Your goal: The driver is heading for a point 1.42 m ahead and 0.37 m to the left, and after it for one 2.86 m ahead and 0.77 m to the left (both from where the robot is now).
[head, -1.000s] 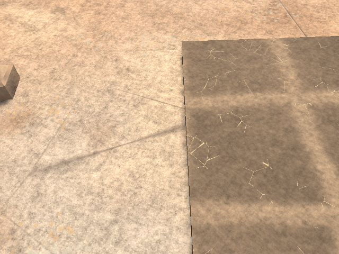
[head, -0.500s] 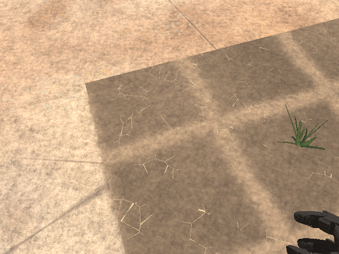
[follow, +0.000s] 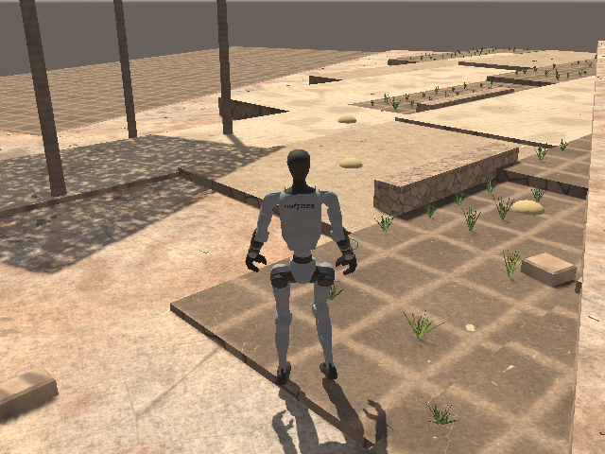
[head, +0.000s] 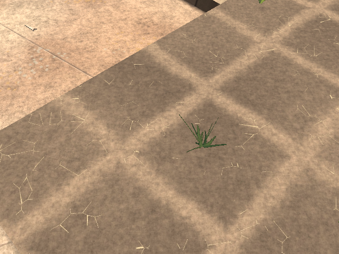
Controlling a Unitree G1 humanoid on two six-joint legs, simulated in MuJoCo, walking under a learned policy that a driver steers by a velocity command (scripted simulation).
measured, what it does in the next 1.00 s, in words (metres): walks ahead, turning left: right foot, then left foot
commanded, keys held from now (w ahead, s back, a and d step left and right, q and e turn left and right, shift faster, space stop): q+shift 0.48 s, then w+q+shift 0.08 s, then w+e+shift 0.44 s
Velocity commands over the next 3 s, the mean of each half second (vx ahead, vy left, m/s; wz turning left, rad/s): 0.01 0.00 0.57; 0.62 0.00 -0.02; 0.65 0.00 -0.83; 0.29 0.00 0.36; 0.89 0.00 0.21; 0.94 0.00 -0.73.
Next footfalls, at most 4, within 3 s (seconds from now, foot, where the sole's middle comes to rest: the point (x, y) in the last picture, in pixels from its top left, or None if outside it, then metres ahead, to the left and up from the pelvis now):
0.18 right None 0.04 -0.13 -0.78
0.58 left None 0.05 0.13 -0.78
1.12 right None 0.41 0.22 -0.78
1.46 left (69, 178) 0.78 0.40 -0.78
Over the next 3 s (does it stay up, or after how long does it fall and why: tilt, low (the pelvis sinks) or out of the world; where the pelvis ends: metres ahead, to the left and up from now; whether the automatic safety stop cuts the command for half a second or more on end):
stays up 1.33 0.56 -0.04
